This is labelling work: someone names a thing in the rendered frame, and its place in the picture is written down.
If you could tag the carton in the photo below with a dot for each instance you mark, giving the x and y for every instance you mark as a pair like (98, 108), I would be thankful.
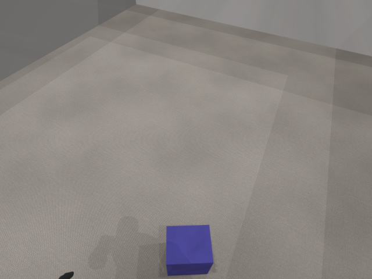
(188, 250)

